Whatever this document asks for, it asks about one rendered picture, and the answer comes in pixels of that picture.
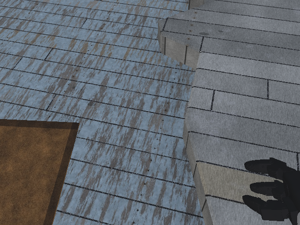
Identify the robot right hand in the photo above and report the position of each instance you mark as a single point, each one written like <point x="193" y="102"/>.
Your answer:
<point x="287" y="193"/>

